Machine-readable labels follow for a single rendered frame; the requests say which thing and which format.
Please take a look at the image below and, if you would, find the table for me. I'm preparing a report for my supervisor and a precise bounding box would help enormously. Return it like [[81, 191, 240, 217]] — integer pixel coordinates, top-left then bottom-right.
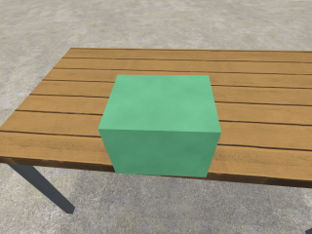
[[0, 47, 312, 234]]

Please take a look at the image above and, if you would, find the carton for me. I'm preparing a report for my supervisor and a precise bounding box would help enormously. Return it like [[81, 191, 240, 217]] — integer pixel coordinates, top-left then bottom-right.
[[97, 74, 221, 177]]

